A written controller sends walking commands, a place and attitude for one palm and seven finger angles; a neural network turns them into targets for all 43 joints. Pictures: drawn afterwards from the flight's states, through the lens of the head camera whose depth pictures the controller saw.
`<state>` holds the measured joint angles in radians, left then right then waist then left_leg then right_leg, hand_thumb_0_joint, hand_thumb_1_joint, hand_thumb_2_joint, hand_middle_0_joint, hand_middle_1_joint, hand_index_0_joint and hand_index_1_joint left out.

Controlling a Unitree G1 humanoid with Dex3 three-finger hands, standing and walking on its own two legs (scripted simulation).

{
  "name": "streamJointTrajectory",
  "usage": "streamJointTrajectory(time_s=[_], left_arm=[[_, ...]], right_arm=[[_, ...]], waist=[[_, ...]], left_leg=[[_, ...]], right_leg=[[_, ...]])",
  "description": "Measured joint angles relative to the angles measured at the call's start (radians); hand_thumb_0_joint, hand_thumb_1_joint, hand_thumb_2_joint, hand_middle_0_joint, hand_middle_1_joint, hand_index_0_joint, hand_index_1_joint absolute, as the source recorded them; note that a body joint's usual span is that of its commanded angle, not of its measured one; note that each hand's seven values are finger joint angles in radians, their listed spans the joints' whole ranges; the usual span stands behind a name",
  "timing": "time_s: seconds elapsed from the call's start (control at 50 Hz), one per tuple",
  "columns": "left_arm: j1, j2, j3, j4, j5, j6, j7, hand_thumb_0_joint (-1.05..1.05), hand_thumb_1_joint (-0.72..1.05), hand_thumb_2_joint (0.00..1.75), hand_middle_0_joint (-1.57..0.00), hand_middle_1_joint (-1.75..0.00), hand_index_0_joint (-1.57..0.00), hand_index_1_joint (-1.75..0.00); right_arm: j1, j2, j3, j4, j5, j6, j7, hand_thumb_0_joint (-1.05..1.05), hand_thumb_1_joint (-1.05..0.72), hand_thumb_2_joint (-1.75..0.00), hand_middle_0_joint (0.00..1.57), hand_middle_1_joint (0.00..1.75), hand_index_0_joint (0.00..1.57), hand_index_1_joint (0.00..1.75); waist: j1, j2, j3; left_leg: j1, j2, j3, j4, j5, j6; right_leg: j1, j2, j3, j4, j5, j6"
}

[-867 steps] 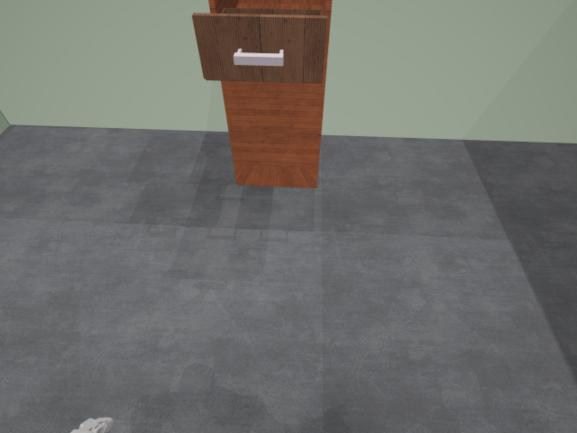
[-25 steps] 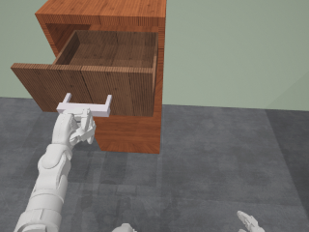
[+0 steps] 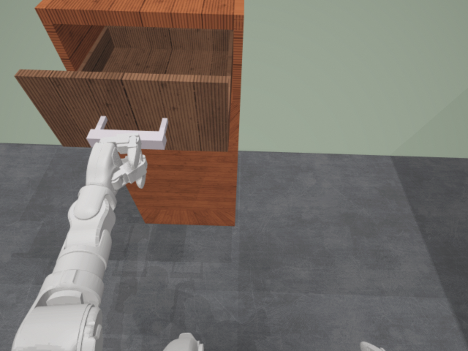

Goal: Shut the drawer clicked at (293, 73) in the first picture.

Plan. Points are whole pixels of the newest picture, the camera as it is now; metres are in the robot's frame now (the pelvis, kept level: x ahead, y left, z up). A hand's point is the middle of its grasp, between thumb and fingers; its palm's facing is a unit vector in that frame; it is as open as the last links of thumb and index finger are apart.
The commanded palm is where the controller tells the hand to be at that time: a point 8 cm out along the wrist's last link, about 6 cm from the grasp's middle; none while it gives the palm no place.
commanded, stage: push the drawer shut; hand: left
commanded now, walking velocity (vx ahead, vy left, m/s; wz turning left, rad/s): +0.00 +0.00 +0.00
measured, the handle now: (130, 130) +0.50 +0.19 +0.08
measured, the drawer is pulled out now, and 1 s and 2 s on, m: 0.18 0.05 0.00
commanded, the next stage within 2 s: pull the fist back off the drawer in 1.66 s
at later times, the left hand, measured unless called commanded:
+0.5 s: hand (147, 138) +0.48 +0.16 +0.08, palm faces -0.05 -1.00 -0.02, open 3.3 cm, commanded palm +0.47 +0.21 +0.08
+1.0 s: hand (153, 116) +0.54 +0.16 +0.08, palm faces -0.03 -1.00 -0.02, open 3.3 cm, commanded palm +0.53 +0.20 +0.08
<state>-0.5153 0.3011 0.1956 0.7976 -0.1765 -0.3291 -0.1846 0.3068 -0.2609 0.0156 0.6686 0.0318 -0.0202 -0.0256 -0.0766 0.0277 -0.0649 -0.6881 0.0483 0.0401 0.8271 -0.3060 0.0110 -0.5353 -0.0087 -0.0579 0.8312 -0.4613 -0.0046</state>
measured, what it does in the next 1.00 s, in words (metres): stands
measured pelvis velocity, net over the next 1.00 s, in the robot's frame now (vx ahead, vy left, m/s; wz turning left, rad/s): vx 0.00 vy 0.00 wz -0.03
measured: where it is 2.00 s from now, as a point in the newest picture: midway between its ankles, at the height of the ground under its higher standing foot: outside the picture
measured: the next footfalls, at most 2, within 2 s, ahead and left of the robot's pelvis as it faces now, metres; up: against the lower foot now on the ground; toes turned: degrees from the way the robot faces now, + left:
none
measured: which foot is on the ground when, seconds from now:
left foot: down 0.00-1.00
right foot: down 0.00-1.00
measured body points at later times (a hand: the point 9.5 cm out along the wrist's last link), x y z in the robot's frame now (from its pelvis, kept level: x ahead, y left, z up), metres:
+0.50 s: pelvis +0.00 -0.01 -0.01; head +0.08 +0.00 +0.43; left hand +0.47 +0.21 +0.08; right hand +0.01 -0.28 -0.13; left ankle +0.06 +0.11 -0.70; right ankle -0.03 -0.12 -0.70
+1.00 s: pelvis +0.00 +0.00 -0.02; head +0.12 +0.02 +0.41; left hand +0.53 +0.21 +0.09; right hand -0.03 -0.26 -0.13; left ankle +0.06 +0.11 -0.70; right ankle -0.03 -0.12 -0.70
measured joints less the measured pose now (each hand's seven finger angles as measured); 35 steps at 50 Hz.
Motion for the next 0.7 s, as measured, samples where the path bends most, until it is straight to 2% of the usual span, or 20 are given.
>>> streamJointTrajectory(time_s=[0.28,0.5,0.7], left_arm=[[-0.187,0.065,0.065,0.216,0.024,-0.030,-0.027,0.03,0.87,0.93,-1.40,-1.60,-1.40,-1.60],[-0.273,0.131,0.128,0.300,0.040,-0.024,-0.065,0.04,0.84,0.91,-1.40,-1.60,-1.39,-1.60],[-0.363,0.167,0.155,0.357,0.072,-0.007,-0.052,0.03,0.83,0.91,-1.40,-1.60,-1.39,-1.60]], right_arm=[[0.026,-0.006,0.001,0.013,-0.008,0.019,0.001,0.01,-0.90,-0.89,0.20,0.30,0.21,0.30],[0.068,-0.014,0.000,0.011,-0.014,0.039,0.005,0.01,-0.90,-0.89,0.20,0.30,0.21,0.30],[0.085,-0.012,0.000,0.014,-0.026,0.049,0.015,0.01,-0.90,-0.89,0.20,0.30,0.21,0.30]], waist=[[-0.033,-0.001,-0.002],[-0.065,0.000,-0.012],[-0.086,0.003,-0.020]], left_leg=[[-0.068,0.013,-0.007,0.034,-0.005,-0.006],[-0.125,0.028,-0.007,0.066,-0.022,-0.008],[-0.185,0.033,-0.011,0.098,-0.034,-0.005]], right_leg=[[-0.068,0.013,-0.003,0.033,-0.006,-0.008],[-0.123,0.027,0.000,0.054,-0.013,-0.011],[-0.177,0.031,0.000,0.075,-0.020,-0.008]])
